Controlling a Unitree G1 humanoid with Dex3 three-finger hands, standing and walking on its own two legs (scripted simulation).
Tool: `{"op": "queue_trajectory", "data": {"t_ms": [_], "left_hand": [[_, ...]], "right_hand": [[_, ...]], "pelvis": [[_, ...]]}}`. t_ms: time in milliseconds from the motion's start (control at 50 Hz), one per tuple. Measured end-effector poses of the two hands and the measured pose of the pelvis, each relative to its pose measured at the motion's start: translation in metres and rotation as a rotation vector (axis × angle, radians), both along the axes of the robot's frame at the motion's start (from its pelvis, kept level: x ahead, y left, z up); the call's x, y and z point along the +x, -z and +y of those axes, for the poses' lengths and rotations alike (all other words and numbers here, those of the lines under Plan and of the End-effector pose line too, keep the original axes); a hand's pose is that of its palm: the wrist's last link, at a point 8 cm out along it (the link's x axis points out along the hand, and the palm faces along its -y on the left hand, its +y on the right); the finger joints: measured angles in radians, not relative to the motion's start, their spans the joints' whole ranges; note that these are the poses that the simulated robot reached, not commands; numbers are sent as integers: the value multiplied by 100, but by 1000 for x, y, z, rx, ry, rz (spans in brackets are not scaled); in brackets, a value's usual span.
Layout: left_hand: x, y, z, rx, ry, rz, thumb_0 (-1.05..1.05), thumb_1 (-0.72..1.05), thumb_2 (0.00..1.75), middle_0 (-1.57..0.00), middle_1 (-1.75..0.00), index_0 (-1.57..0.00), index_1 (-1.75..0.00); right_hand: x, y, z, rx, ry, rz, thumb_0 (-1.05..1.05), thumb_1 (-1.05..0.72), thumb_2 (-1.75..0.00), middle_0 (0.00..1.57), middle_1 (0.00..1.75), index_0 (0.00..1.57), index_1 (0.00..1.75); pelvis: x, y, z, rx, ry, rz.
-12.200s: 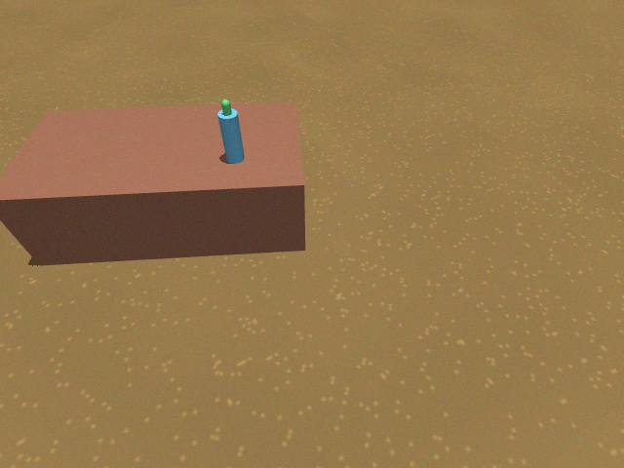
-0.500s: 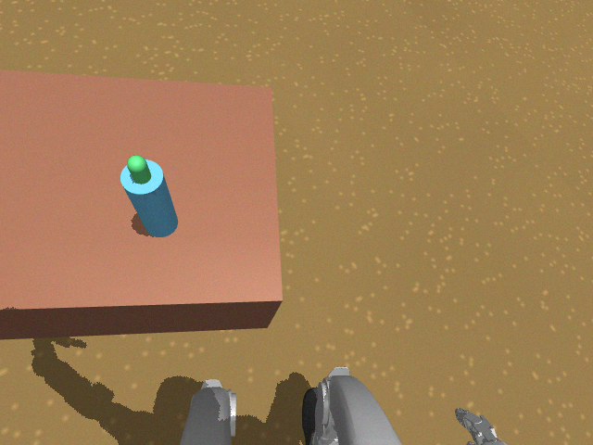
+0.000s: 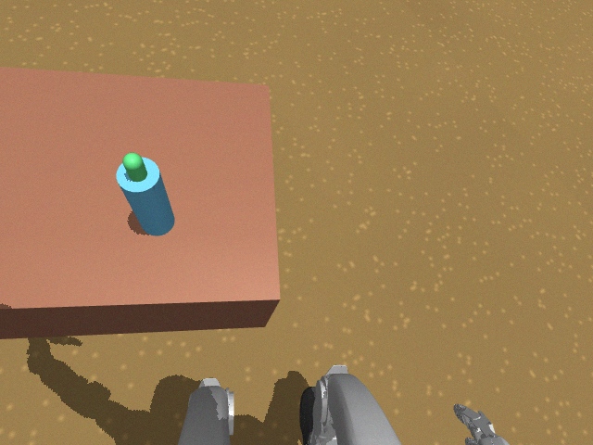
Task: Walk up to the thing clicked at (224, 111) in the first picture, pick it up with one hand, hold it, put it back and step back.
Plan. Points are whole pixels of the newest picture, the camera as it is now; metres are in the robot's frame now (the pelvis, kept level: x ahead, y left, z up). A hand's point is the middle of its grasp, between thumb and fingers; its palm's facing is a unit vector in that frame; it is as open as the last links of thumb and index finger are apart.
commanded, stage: go down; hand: left
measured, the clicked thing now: (146, 194) +0.54 +0.23 -0.19
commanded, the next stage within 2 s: none
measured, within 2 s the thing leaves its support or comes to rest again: neither
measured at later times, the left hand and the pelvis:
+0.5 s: hand out of the picture +0.40 +0.43 +0.07, palm faces +0.28 -0.96 -0.04, open 17.6 cm; pelvis +0.00 +0.00 +0.00, yaw +0 degrees
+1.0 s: hand out of the picture +0.41 +0.43 +0.07, palm faces +0.28 -0.96 -0.01, open 17.5 cm; pelvis +0.00 +0.01 -0.01, yaw +0 degrees
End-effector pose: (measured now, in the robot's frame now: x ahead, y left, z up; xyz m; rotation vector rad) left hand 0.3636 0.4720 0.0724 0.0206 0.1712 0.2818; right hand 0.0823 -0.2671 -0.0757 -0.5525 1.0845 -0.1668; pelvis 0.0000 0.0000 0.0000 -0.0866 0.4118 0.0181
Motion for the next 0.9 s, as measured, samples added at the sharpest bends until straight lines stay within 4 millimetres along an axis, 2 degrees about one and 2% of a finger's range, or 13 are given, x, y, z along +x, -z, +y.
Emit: {"op": "queue_trajectory", "data": {"t_ms": [240,560,900], "left_hand": [[-6,2,2,4,-2,-8,-1,-57,2,-8,-3,-6,-5],[1,-4,10,8,-11,-49,-1,-56,2,-7,-3,-6,-5],[15,4,6,-16,3,-88,-1,-54,3,-7,-3,-5,-5]], "right_hand": [[-1,5,0,5,-10,15,0,-89,-89,21,30,21,30],[-5,3,3,-7,1,14,0,-89,-89,21,30,21,30],[0,7,6,-11,-4,34,0,-89,-89,21,30,21,30]], "pelvis": [[-1,2,0,0,0,6],[-2,5,3,-8,0,13],[3,7,5,-12,-1,32]]}}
